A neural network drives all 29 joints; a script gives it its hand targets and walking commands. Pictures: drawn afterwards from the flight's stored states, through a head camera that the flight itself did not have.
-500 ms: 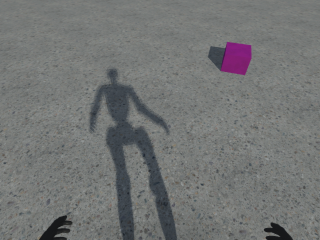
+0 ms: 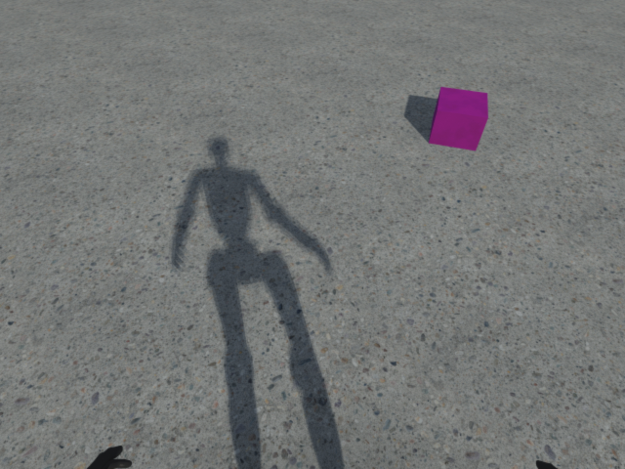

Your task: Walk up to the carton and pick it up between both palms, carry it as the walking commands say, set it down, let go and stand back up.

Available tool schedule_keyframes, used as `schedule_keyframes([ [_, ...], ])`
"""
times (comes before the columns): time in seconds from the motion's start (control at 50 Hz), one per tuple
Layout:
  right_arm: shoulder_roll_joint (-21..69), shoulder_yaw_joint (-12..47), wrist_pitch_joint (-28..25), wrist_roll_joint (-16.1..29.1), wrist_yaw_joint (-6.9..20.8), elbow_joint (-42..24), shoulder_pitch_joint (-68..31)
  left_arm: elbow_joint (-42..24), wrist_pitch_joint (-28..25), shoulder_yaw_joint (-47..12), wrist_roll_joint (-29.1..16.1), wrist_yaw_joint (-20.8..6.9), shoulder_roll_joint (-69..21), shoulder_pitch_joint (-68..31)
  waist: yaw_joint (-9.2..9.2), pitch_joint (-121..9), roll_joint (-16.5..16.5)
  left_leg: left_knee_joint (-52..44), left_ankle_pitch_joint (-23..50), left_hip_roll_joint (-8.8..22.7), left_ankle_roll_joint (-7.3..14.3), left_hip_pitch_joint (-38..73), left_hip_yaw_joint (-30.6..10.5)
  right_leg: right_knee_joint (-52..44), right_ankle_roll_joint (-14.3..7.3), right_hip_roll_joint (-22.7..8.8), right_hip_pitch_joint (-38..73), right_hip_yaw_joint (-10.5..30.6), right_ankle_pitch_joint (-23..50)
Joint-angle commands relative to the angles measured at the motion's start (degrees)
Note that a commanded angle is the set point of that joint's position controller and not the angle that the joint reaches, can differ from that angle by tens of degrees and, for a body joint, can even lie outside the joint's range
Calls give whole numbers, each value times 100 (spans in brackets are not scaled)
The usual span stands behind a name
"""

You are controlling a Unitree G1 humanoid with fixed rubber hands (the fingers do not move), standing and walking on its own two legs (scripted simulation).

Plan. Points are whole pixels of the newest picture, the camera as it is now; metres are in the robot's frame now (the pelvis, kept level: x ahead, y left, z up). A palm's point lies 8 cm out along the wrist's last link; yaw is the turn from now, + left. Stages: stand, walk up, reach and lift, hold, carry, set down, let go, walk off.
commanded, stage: stand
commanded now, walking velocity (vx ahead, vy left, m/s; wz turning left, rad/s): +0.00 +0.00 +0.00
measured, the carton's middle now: (457, 118) +2.07 -0.78 -0.67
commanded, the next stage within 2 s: walk up in 0.28 s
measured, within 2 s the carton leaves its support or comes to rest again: neither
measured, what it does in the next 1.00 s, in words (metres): walks ahead: right foot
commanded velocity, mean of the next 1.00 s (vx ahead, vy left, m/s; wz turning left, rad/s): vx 0.27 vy -0.02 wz -0.18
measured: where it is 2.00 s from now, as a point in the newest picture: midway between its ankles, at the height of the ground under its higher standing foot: (397, 355)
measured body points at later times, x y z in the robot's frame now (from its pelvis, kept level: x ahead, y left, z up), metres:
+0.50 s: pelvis +0.00 +0.00 +0.00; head +0.01 +0.00 +0.45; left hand +0.12 +0.31 -0.11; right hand +0.10 -0.32 -0.11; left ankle +0.01 +0.12 -0.75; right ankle +0.00 -0.12 -0.73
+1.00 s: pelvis +0.15 -0.12 +0.00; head +0.17 -0.15 +0.45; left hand +0.18 +0.13 -0.13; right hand +0.22 -0.39 -0.14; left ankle +0.25 +0.01 -0.67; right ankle +0.08 -0.23 -0.75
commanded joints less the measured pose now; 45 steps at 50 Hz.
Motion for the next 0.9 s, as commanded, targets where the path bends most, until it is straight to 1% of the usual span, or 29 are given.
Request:
schedule_keyframes([
  [0.0,-978,-178,-52,3,-25,-213,-258,-213,-53,175,-3,27,981,-262,-1,-303,14,-437,406,657,188,49,-586,-438,-197,-644,-15,564,418],
  [0.44,-1012,-176,-19,10,-38,-79,-226,-85,-22,172,-10,46,1006,-245,-5,-308,9,-520,592,687,174,153,-570,-534,-186,-677,90,555,596],
  [0.46,-1152,-562,404,-135,-380,373,1785,-738,473,463,203,-296,623,-758,-709,-262,-53,-967,-3185,2331,685,1461,-2674,2055,-46,161,-2529,-443,-2311],
  [0.48,-1689,-738,331,-92,-365,63,1601,-1120,488,358,216,-413,347,-1044,-847,46,1239,-1524,-3890,3171,742,1448,-3024,3468,60,-300,-3999,243,-1494],
  [0.5,-1306,-674,267,-76,-378,-172,1149,-1188,518,380,216,-500,272,-1195,-603,197,911,-1511,-3434,2948,576,764,-2364,4068,123,-526,-3964,439,-979],
  [0.52,-1004,-622,184,-55,-349,-356,841,-1193,494,422,190,-558,254,-939,-343,160,917,-1473,-2931,2628,370,345,-1797,4118,204,-583,-3590,552,-613],
  [0.54,-836,-599,90,-65,-302,-455,704,-1062,439,466,182,-576,267,-425,-120,-89,792,-1429,-2381,2314,243,289,-1235,4079,211,-545,-3111,517,-458],
  [0.56,-841,-572,15,-78,-255,-492,622,-969,442,488,148,-627,272,-67,-10,-43,713,-1445,-2017,2029,164,47,-718,3984,274,-463,-2588,275,-332],
  [0.58,-842,-565,-37,-91,-222,-532,593,-1020,457,479,115,-664,210,-88,5,80,774,-1457,-1850,1885,177,-239,-383,3652,289,-467,-2234,164,-333],
  [0.6,-855,-572,-72,-114,-199,-540,623,-1110,462,457,82,-676,103,-221,-31,237,910,-1517,-1801,1830,208,-401,-174,3262,278,-459,-2038,47,-356],
  [0.64,-871,-587,-113,-152,-142,-525,688,-1211,446,422,51,-664,-75,-414,-81,423,1158,-1599,-1830,1734,191,-673,181,2352,197,-452,-1447,-149,-401],
  [0.66,-834,-586,-124,-179,-90,-519,710,-1185,402,407,45,-610,-108,-367,-110,415,1305,-1596,-1916,1679,229,-692,292,2082,149,-415,-1196,-339,-628],
  [0.68,-735,-577,-102,-194,-17,-468,720,-1128,343,416,34,-526,-88,-149,-81,327,1566,-1509,-2171,1528,322,-705,417,2007,126,-376,-913,-527,-986],
  [0.7,-704,-587,-67,-192,28,-437,701,-1022,295,432,24,-441,-16,194,43,277,1505,-1166,-2452,1408,370,-829,588,1775,154,-283,-532,-776,-997],
  [0.72,-681,-589,-31,-181,62,-427,685,-854,231,439,19,-368,11,618,236,184,1157,-591,-2653,1269,357,-1024,766,1391,175,-126,7,-1093,-799],
  [0.74,-542,-546,3,-197,84,-411,834,-619,154,482,30,-289,133,1170,450,-84,506,420,-2686,1034,334,-1322,885,1168,161,-32,751,-1180,-914],
  [0.76,-210,-442,0,-182,129,-564,829,-386,77,585,119,-207,505,1975,814,-320,-687,2277,-2232,680,300,-2133,1161,539,21,-720,1664,-184,-1454],
  [0.78,284,-320,-72,-202,167,-1054,307,-274,-9,695,210,-108,1169,2675,1084,-213,-2003,4178,-2304,159,70,-3863,675,-882,-502,-2291,1911,3179,-2924],
  [0.8,187,-332,-67,-250,150,-1381,-57,-272,-20,688,152,-90,1378,2706,1078,-214,-1840,4782,-2233,511,108,-4254,-33,-1745,-1041,-2840,1406,4331,-3850],
  [0.82,161,-319,-94,-237,148,-1420,-216,-414,-61,648,204,-82,1092,2226,851,261,-1503,5096,-1732,758,110,-4362,-183,-1700,-1115,-2666,915,4091,-4048],
  [0.84,171,-327,-140,-191,179,-1318,-58,-581,-112,569,192,-95,661,1687,577,496,-1177,4955,-992,950,70,-4098,-183,-1556,-965,-2319,450,3252,-3262],
  [0.86,155,-349,-142,-161,216,-1152,310,-674,-166,504,154,-97,263,1259,265,530,-966,4634,-407,1066,-7,-3563,-210,-1455,-799,-1906,124,2423,-2311],
  [0.88,153,-362,-118,-162,261,-989,591,-713,-222,486,127,-96,61,1100,87,450,-912,4381,-130,1018,-97,-3121,-133,-1402,-693,-1622,-37,1782,-1441],
])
